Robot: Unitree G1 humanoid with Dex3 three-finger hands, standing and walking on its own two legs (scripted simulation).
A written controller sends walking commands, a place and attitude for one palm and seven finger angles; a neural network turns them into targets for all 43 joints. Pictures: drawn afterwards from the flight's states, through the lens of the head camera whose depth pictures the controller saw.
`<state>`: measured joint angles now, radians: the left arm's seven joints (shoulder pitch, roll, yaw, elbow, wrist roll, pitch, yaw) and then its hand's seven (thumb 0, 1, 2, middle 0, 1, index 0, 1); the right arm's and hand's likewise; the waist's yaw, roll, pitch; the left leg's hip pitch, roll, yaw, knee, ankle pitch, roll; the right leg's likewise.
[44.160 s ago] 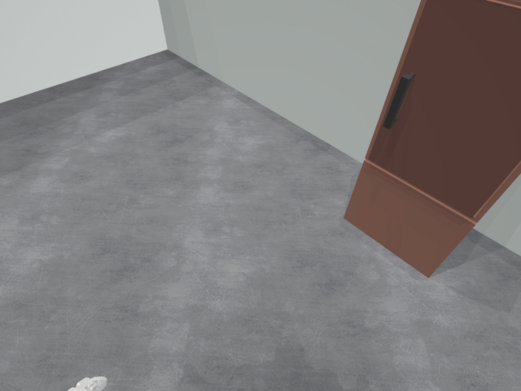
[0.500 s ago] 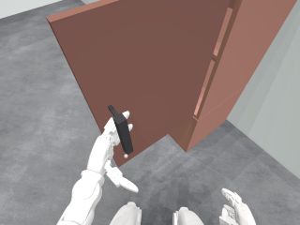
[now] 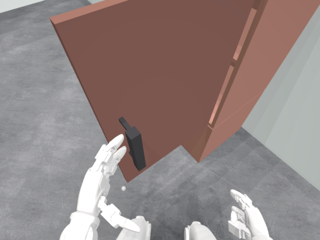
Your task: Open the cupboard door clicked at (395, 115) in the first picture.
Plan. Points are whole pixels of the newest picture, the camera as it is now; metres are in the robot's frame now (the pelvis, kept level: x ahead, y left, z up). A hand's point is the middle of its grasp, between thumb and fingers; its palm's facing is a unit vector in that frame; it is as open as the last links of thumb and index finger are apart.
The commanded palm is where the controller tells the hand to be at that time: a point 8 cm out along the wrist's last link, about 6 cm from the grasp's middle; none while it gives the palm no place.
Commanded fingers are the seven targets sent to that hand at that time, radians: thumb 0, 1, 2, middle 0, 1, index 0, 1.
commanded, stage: slide the hand sideways off the handle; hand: left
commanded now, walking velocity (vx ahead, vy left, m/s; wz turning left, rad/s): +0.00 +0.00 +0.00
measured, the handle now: (132, 145) +0.33 +0.09 +0.04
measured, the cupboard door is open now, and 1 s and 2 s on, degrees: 89 89 89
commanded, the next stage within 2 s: draw the hand back to the body in 0.48 s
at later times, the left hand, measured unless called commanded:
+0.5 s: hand (104, 204) +0.20 +0.13 +0.04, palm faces -0.08 -0.99 -0.06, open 16.3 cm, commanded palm +0.18 +0.19 +0.04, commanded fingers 0.00 -0.50 0.30 -0.15 -0.30 -0.15 -0.30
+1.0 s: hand (71, 202) +0.18 +0.17 +0.11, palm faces -0.08 -0.99 -0.07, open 16.3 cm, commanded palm +0.16 +0.23 +0.13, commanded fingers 0.00 -0.43 0.33 -0.15 -0.30 -0.15 -0.30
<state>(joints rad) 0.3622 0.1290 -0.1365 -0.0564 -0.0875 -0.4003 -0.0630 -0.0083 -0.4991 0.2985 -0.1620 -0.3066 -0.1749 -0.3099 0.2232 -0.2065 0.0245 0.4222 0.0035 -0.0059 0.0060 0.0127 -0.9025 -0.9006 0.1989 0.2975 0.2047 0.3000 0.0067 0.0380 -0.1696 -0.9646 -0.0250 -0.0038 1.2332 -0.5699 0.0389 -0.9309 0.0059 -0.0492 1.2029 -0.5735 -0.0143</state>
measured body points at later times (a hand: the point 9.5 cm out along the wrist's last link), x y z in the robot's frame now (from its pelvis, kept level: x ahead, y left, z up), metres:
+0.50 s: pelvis +0.00 -0.02 -0.01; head +0.07 -0.03 +0.44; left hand +0.19 +0.19 +0.05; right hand +0.19 -0.26 -0.09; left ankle +0.01 +0.09 -0.64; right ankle +0.01 -0.12 -0.64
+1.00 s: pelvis +0.00 -0.01 +0.03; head +0.03 -0.02 +0.48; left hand +0.18 +0.22 +0.12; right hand +0.18 -0.25 -0.03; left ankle +0.01 +0.09 -0.64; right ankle +0.01 -0.12 -0.64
